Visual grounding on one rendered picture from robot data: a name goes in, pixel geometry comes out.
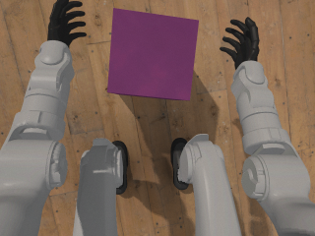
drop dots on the left robot forearm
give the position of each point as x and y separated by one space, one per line
46 98

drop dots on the left robot thigh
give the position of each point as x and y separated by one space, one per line
95 213

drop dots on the right robot forearm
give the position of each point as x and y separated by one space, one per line
259 118

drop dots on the carton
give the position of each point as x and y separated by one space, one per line
151 55

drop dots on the left robot upper arm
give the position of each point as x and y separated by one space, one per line
29 170

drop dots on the robot left foot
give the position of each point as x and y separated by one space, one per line
121 146

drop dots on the robot left hand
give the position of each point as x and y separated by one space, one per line
59 28

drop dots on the robot right hand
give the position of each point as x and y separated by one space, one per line
248 48

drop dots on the right robot upper arm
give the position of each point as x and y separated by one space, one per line
280 184

